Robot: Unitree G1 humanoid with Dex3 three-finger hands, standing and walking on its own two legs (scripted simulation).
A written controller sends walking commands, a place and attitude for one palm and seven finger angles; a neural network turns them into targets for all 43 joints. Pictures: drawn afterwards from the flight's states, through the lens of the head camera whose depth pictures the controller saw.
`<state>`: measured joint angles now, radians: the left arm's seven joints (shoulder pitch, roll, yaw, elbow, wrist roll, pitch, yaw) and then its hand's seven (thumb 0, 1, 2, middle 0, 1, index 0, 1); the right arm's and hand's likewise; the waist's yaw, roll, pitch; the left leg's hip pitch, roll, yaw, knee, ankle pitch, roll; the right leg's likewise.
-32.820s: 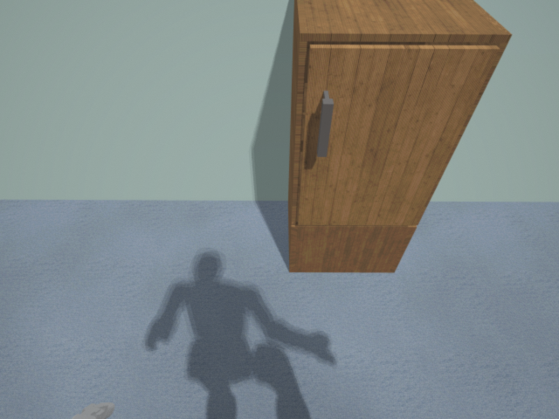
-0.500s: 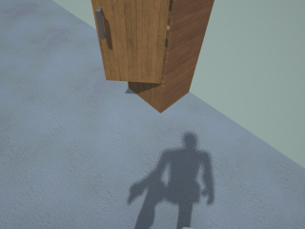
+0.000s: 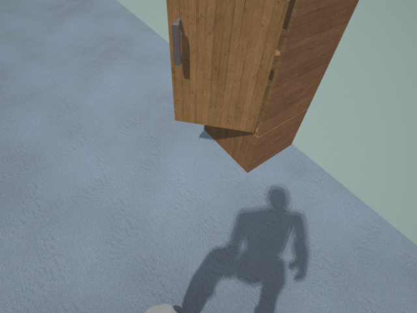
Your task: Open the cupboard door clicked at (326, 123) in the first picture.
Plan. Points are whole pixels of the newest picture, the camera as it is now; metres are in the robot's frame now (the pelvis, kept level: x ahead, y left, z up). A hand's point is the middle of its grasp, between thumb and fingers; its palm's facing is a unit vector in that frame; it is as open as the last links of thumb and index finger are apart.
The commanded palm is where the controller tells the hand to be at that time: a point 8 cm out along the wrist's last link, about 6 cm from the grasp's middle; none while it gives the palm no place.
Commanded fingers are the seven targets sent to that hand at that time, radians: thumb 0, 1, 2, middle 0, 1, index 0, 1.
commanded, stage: take the last steps up to it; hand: left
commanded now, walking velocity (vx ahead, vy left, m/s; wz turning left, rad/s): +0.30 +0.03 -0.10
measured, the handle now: (178, 42) +0.96 +0.22 +0.01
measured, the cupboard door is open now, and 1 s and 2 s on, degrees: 43 43 43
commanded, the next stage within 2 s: come to a stop and stand still in 0.78 s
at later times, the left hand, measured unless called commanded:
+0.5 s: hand (155, 225) +0.32 +0.17 -0.14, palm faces -0.10 -0.97 -0.22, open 7.4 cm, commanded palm none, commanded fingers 0.00 0.90 0.90 -0.20 -0.30 -0.20 -0.30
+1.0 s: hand (141, 238) +0.30 +0.20 -0.18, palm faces -0.01 -0.99 -0.15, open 7.3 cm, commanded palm none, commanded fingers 0.00 0.90 0.90 -0.20 -0.30 -0.20 -0.30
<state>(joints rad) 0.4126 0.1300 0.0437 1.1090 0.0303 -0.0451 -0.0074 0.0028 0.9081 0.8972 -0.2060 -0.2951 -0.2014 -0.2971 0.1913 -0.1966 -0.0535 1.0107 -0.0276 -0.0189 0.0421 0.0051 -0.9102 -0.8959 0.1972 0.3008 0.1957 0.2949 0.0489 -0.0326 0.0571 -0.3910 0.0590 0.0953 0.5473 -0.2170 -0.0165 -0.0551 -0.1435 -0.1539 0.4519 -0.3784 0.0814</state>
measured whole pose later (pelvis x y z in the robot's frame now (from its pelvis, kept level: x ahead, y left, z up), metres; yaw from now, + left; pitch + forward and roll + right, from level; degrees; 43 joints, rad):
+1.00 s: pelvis +0.33 +0.03 +0.00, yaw -5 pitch -1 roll +0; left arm 0.32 0.17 0.04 1.13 0.01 0.01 0.01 0.00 0.92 0.90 -0.20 -0.29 -0.20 -0.30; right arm 0.15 -0.15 -0.01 1.02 -0.03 -0.04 -0.03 0.00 -0.91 -0.90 0.20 0.30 0.20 0.30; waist 0.04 -0.06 0.07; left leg -0.31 0.01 0.13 0.54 -0.21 0.04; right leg -0.32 -0.06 -0.05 0.93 -0.48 0.00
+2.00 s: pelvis +0.29 +0.01 +0.00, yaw -5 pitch -2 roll +1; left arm 0.31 0.22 0.01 0.97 0.02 0.02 0.02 0.00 0.91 0.90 -0.20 -0.29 -0.20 -0.30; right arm 0.28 -0.21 -0.02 0.94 -0.03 0.01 -0.01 0.00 -0.91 -0.90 0.20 0.30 0.20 0.30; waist 0.00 0.03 0.00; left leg -0.25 -0.01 0.06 0.55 -0.26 0.02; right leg -0.30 -0.05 -0.04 0.57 -0.23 0.00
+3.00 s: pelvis +0.30 +0.00 +0.01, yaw -4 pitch -2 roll +0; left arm 0.33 0.12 0.00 1.10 0.02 -0.01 0.03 0.00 0.91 0.90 -0.20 -0.29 -0.20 -0.30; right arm 0.32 -0.13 -0.01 1.11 -0.02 -0.01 -0.02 0.00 -0.91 -0.90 0.20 0.30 0.20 0.30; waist 0.00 0.01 0.01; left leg -0.19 0.01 0.05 0.43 -0.21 0.01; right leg -0.23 -0.03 -0.06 0.43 -0.18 -0.01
